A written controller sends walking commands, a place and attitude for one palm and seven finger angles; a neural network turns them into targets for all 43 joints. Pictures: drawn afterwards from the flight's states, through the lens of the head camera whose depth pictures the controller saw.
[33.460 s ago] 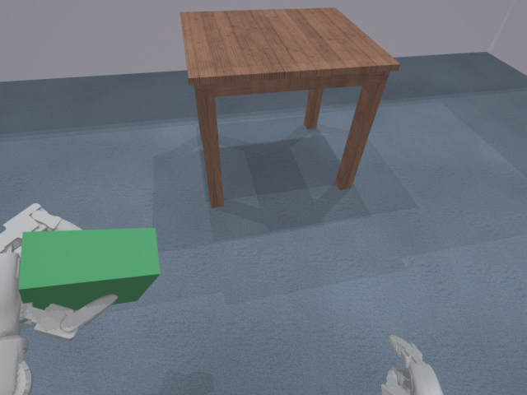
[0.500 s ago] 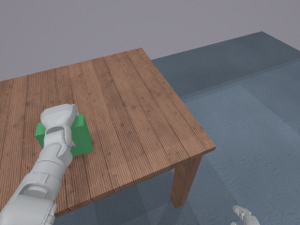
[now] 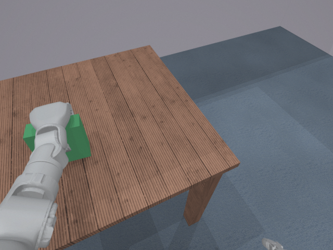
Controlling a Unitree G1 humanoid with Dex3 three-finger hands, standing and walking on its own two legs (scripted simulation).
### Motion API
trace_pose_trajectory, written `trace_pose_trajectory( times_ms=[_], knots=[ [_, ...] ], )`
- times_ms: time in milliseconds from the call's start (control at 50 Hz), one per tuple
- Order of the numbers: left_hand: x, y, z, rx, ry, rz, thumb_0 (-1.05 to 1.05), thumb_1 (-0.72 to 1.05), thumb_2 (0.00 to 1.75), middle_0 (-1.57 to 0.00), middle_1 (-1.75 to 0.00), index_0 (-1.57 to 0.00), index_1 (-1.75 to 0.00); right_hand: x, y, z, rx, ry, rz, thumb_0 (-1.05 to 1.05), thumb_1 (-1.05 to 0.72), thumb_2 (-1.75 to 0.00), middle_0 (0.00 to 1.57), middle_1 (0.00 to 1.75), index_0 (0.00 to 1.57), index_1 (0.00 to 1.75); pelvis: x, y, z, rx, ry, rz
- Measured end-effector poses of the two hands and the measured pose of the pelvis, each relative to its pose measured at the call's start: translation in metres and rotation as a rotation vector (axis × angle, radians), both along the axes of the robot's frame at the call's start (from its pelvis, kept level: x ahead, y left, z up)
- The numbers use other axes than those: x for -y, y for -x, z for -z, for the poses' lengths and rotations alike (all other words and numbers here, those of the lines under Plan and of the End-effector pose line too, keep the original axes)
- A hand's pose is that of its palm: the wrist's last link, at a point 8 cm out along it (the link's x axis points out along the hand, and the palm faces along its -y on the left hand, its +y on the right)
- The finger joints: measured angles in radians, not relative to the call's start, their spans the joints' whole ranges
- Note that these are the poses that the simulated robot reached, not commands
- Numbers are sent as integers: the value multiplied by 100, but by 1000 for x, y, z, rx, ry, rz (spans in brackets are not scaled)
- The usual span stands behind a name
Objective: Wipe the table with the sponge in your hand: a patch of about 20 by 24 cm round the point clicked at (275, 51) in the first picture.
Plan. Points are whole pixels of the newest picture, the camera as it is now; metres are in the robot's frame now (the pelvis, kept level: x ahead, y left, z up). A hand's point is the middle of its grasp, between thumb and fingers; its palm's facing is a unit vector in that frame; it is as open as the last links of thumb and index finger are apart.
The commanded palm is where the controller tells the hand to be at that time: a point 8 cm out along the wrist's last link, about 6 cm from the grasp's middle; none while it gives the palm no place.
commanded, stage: wipe forward along the middle lane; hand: left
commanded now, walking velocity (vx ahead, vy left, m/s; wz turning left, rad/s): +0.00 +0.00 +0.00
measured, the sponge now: (63, 146) +0.39 +0.31 -0.01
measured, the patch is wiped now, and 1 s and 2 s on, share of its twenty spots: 0.95 0.95 1.00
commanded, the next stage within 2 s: slide back across to the first lane in 0.10 s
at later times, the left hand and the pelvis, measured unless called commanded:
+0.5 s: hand (45, 123) +0.42 +0.35 +0.05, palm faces -0.07 -0.07 -1.00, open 9.8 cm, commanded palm +0.39 +0.35 +0.10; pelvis +0.01 +0.04 +0.00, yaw -1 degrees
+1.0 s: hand (25, 132) +0.39 +0.39 +0.05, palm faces -0.09 -0.05 -0.99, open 9.8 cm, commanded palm +0.36 +0.37 +0.10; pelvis +0.03 +0.05 +0.00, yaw +1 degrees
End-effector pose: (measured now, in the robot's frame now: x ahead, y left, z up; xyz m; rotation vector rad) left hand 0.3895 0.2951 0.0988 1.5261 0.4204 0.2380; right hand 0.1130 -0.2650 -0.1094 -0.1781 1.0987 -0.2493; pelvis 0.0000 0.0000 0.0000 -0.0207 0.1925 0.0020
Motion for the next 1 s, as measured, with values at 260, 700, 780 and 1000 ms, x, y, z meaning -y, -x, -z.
trace_pose_trajectory(
  times_ms=[260, 700, 780, 1000],
  knots=[
    [-22, -24, -1, 1, 0, 3, 2, -53, 109, -77, -134, -80, -135, -15, 20, 1, -60, 17, 23, 1, -90, -90, 20, 30, 20, 30, -18, -1, 2, -32, 14, 0],
    [-74, -4, -6, 3, 10, -29, 0, -51, 109, -74, -138, -77, -138, -51, -14, -6, -20, -7, -16, 1, -90, -90, 20, 30, 20, 30, -46, -20, -4, 17, 23, -7],
    [-80, -1, -5, 1, 23, -22, 0, -50, 109, -74, -138, -77, -138, -56, -33, -10, 7, -3, -46, 1, -90, -90, 20, 30, 20, 30, -47, -24, -4, 19, 22, -14],
    [-85, 12, -5, 13, 6, -22, 0, -50, 109, -73, -138, -76, -139, -61, -63, -11, 41, -20, -101, 1, -90, -90, 20, 30, 20, 30, -46, -29, -5, 19, 22, -23]
  ],
)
